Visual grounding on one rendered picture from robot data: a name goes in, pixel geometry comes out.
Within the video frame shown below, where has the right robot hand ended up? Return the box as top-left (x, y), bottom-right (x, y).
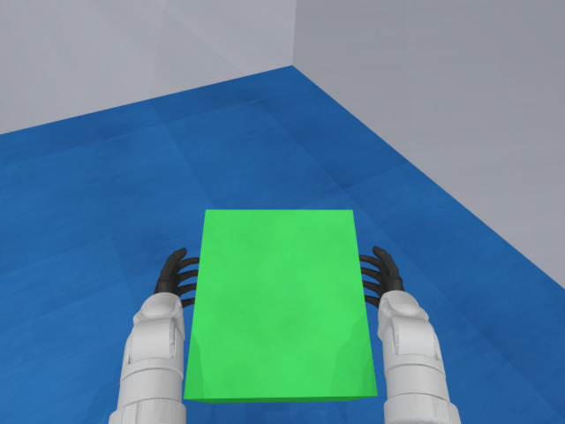
top-left (359, 246), bottom-right (405, 309)

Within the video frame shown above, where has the robot right forearm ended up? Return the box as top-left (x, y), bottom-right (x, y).
top-left (377, 291), bottom-right (461, 424)

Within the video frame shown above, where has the left robot hand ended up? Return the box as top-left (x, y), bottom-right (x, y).
top-left (154, 248), bottom-right (200, 308)

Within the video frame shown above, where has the robot left forearm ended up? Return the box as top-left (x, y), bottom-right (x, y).
top-left (109, 292), bottom-right (186, 424)

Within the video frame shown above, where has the carton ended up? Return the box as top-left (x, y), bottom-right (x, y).
top-left (184, 209), bottom-right (378, 404)

